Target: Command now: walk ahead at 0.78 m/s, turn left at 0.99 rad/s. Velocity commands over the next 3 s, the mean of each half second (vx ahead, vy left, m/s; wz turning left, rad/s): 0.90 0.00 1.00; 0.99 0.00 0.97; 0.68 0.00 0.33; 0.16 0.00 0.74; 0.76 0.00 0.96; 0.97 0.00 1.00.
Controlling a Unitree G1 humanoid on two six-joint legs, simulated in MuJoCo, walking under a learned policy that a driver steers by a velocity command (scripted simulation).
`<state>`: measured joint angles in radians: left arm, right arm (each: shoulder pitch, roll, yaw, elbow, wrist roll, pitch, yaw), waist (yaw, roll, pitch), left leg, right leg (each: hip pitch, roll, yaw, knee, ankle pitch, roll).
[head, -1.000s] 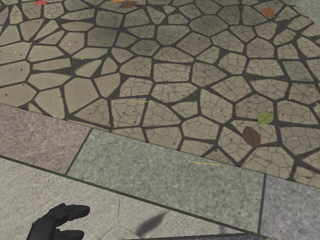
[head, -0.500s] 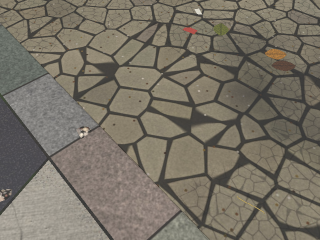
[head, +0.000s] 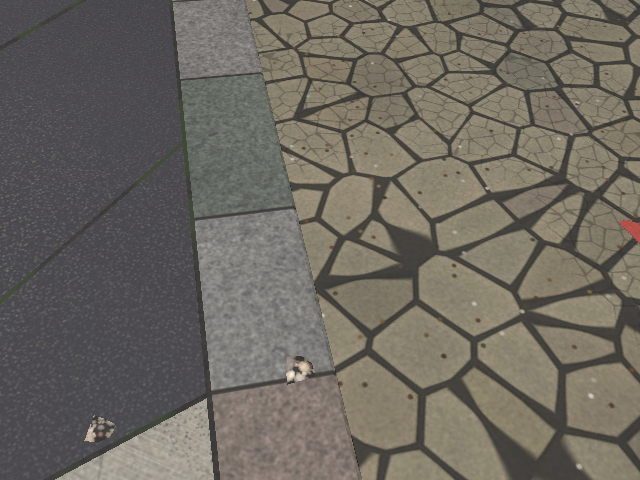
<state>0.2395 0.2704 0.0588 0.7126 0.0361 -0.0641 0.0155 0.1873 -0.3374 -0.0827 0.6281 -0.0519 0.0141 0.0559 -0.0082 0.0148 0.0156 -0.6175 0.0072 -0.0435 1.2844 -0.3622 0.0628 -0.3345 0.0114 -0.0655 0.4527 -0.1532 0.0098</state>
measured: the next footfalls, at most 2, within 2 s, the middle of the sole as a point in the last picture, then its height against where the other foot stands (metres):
left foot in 0.32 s outside the picture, level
right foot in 0.74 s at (193, 345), level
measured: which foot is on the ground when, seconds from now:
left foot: up 0.00-0.30, down 0.32-0.72, up 0.74-1.00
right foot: down 0.00-0.34, up 0.36-0.72, down 0.74-1.00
